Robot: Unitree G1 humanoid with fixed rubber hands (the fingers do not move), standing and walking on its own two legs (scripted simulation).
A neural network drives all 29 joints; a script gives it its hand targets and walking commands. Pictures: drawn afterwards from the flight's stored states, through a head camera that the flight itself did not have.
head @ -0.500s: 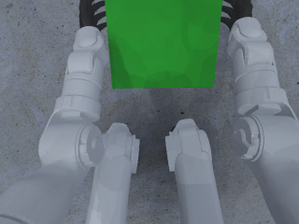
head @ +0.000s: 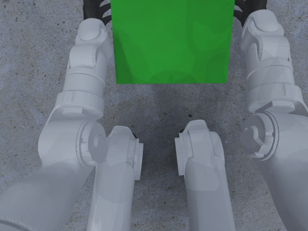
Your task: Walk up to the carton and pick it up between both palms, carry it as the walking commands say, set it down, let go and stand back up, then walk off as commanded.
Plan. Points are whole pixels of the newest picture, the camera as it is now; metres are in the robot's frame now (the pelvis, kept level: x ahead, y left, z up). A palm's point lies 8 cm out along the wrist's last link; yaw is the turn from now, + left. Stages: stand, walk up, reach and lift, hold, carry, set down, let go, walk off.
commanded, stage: set down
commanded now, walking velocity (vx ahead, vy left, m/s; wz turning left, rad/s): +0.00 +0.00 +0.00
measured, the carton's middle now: (168, 24) +0.56 -0.07 -0.24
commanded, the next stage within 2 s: none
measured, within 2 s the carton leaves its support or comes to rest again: neither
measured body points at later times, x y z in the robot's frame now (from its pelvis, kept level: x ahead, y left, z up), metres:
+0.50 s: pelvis +0.01 +0.00 +0.00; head +0.36 -0.05 +0.27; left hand +0.57 +0.09 -0.16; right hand +0.55 -0.23 -0.16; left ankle +0.11 +0.12 -0.35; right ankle +0.11 -0.12 -0.35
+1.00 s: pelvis +0.01 +0.00 -0.01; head +0.37 -0.05 +0.26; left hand +0.57 +0.09 -0.17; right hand +0.55 -0.23 -0.17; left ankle +0.11 +0.12 -0.35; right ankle +0.11 -0.12 -0.35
